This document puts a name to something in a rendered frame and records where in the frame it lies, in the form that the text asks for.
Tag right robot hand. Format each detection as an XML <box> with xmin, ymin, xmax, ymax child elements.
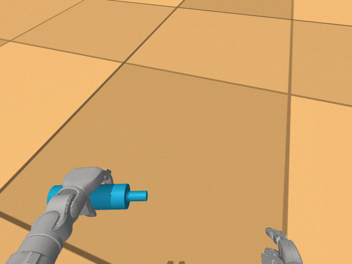
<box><xmin>261</xmin><ymin>228</ymin><xmax>303</xmax><ymax>264</ymax></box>

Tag left robot arm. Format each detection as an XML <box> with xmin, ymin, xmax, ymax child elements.
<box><xmin>5</xmin><ymin>185</ymin><xmax>87</xmax><ymax>264</ymax></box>

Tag left robot hand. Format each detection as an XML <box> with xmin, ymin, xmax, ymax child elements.
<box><xmin>62</xmin><ymin>167</ymin><xmax>113</xmax><ymax>217</ymax></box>

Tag bottle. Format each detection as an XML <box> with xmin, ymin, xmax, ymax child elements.
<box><xmin>47</xmin><ymin>184</ymin><xmax>147</xmax><ymax>210</ymax></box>

